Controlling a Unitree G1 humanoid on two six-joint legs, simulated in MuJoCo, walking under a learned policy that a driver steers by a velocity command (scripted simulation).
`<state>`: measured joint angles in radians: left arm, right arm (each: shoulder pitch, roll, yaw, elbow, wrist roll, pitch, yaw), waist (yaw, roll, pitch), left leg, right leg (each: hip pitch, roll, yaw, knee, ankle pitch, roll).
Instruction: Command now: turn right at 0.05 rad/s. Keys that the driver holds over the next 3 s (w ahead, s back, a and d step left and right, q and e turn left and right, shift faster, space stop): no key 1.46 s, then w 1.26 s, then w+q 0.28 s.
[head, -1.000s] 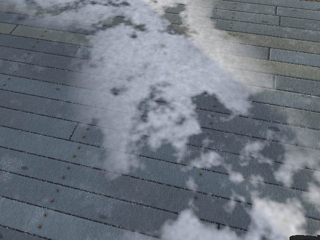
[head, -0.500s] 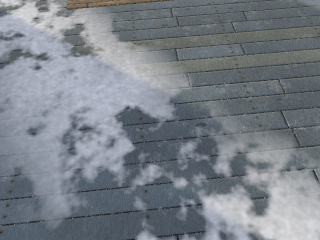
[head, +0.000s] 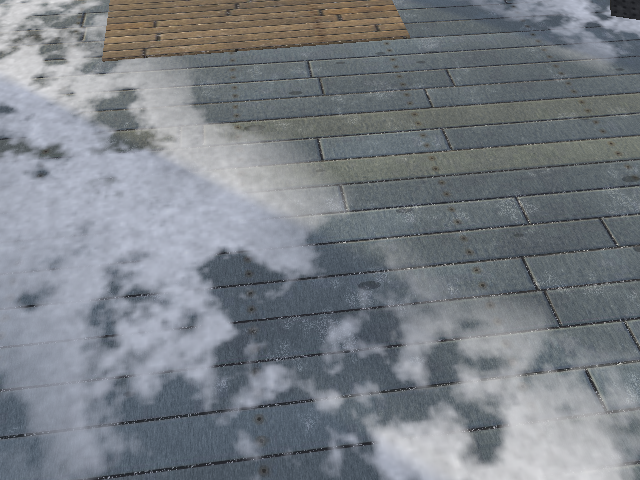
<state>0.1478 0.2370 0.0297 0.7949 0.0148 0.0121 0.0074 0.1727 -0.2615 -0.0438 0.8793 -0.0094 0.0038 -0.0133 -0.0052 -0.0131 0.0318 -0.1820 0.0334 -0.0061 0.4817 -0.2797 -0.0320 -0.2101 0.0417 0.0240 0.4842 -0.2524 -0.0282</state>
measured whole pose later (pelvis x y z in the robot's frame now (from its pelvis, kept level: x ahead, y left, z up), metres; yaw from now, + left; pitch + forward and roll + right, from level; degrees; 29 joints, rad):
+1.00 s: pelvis +0.00 +0.02 +0.00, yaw +1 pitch -2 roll +0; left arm 0.19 0.21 0.03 1.11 0.00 0.01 0.04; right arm 0.24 -0.22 -0.01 1.09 0.00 -0.01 -0.04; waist 0.00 0.00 0.04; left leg -0.17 0.00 -0.01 0.47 -0.26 -0.01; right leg -0.20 0.01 0.03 0.47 -0.24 0.00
